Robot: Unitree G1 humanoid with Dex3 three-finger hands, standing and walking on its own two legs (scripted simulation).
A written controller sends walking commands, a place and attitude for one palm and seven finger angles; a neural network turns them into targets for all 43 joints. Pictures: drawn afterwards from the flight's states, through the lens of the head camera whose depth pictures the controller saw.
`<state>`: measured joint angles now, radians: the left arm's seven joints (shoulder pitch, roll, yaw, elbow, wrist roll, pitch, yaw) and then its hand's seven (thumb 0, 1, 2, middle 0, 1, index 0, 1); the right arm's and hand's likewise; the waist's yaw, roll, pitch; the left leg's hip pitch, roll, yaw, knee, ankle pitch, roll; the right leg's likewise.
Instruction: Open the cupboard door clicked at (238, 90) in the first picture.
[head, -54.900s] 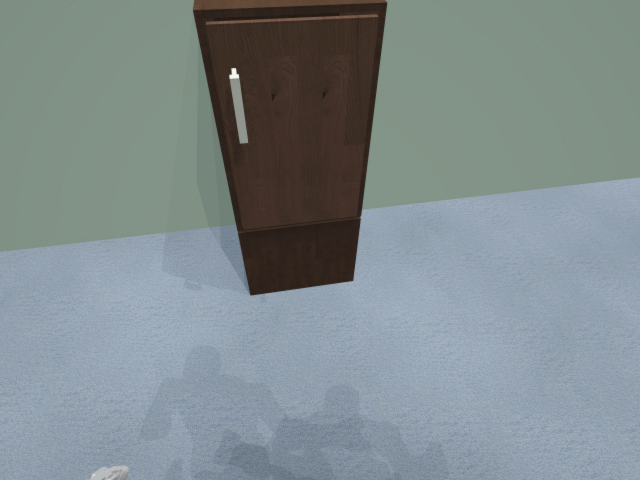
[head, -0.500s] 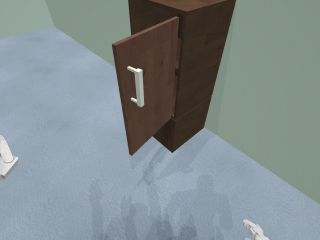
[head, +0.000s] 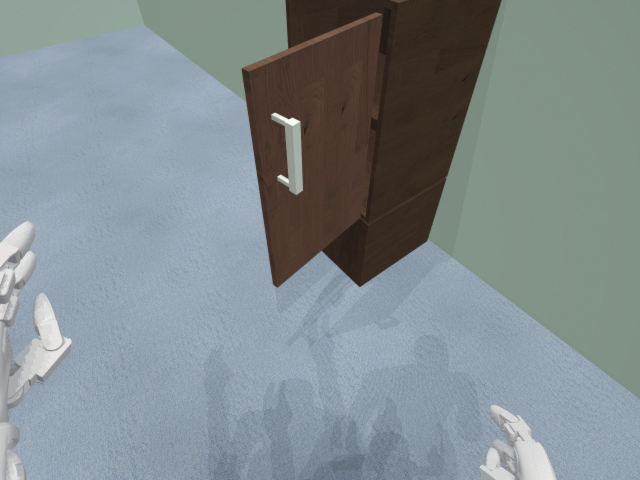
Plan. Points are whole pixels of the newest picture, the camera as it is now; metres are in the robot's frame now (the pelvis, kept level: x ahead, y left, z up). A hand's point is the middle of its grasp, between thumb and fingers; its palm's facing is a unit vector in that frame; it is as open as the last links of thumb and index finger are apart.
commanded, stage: stop stepping back and stand still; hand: left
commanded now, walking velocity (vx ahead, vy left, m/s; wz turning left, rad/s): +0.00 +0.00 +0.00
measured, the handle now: (287, 154) +0.67 +0.12 +0.04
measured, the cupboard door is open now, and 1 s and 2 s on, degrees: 100 100 100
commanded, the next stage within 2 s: let the arm hang, fingers relaxed in 0.10 s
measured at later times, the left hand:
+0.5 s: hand out of the picture +0.04 +0.20 -0.17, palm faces -0.01 -0.98 -0.18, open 7.3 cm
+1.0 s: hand out of the picture -0.02 +0.24 -0.16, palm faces +0.06 -0.96 -0.28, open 7.3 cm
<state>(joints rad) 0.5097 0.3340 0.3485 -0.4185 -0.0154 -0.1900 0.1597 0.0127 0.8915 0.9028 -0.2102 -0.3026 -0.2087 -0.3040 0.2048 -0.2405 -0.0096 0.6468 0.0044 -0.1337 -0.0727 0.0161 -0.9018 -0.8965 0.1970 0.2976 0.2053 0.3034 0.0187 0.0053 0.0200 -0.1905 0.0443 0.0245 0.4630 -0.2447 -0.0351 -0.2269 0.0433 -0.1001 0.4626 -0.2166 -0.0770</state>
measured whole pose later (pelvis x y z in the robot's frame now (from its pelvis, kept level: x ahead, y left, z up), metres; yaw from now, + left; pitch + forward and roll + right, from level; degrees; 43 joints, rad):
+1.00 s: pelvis -0.03 +0.04 +0.00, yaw +1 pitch -2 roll +0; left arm 0.26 0.21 0.03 1.13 0.02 0.00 0.02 0.00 0.91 0.90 -0.20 -0.30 -0.20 -0.30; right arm 0.30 -0.17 -0.01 1.10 -0.02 0.02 -0.01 0.01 -0.90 -0.90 0.20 0.30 0.21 0.30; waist 0.00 0.03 0.03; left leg -0.21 -0.01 0.03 0.43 -0.19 0.02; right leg -0.24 -0.01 -0.10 0.42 -0.16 -0.04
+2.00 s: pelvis +0.03 +0.01 +0.01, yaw +1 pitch -1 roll +0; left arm 0.15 0.24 0.02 1.14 0.01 -0.03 0.02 0.00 0.91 0.90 -0.20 -0.30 -0.20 -0.30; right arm 0.15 -0.27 0.00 1.13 -0.02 0.01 -0.02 0.01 -0.90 -0.90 0.20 0.30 0.20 0.30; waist 0.00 0.03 0.05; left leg -0.09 0.02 0.02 0.31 -0.20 -0.02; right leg -0.12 0.03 -0.10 0.32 -0.18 -0.06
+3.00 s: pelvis +0.03 +0.01 +0.01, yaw +0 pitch -1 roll +0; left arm 0.17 0.23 0.01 1.15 0.01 -0.02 0.02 0.00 0.91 0.90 -0.20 -0.30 -0.20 -0.30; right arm 0.19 -0.24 0.00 1.15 -0.02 0.00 -0.02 0.01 -0.90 -0.90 0.20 0.30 0.21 0.30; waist 0.00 0.02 0.06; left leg -0.07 0.03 0.03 0.30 -0.21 -0.02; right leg -0.11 0.04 -0.09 0.31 -0.18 -0.06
